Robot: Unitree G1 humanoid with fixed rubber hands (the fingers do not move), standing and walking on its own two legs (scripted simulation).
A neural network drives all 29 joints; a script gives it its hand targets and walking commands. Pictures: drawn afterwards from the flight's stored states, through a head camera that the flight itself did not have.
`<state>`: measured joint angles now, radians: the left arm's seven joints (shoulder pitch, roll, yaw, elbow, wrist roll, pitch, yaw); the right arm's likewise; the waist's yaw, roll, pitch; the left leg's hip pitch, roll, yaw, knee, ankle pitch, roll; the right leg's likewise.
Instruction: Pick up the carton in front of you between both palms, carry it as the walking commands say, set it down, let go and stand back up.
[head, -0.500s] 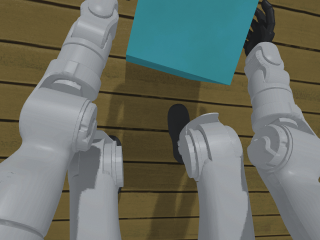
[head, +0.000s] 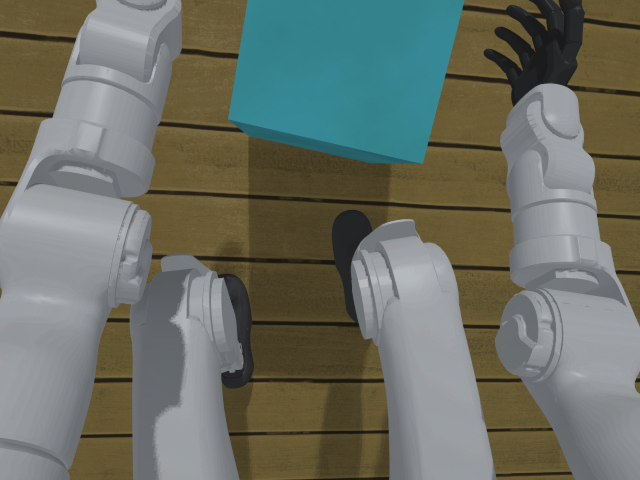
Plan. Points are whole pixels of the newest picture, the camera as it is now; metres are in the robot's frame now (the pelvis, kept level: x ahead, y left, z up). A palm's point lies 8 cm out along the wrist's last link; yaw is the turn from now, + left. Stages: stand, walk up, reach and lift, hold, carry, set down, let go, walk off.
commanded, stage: set down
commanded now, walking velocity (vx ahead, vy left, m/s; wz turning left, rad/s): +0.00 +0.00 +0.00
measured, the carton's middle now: (333, 70) +0.51 -0.11 -0.29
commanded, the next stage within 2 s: let go in 0.76 s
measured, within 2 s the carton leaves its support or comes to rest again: neither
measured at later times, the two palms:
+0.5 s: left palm out of the picture +0.59 +0.07 +0.01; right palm out of the picture +0.44 -0.30 +0.02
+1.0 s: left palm out of the picture +0.54 +0.09 +0.14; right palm out of the picture +0.42 -0.28 +0.15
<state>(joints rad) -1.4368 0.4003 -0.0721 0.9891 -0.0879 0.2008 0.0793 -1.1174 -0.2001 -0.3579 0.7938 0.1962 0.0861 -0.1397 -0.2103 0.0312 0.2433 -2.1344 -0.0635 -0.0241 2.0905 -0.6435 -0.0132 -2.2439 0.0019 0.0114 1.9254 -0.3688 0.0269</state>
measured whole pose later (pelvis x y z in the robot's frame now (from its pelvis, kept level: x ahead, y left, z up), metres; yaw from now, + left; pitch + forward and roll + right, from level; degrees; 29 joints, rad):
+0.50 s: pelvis +0.03 +0.00 +0.12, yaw -1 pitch +47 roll -1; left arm -1.24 0.34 0.04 0.93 0.02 0.23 0.03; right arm -0.89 -0.13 -0.40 0.64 0.12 0.17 -0.08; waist -0.22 0.05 -0.07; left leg -1.90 -0.07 -0.05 1.66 -0.58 -0.02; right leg -2.00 0.02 0.02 1.52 -0.35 0.02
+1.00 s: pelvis +0.06 -0.01 +0.25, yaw +1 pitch +42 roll +1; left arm -0.88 0.19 0.18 0.82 0.14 0.17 0.06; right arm -0.59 -0.10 -0.34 0.58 -0.02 0.11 0.03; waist -0.18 0.03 -0.13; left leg -1.41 -0.06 -0.06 1.10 -0.42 -0.02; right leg -1.51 0.01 0.03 1.01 -0.23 0.00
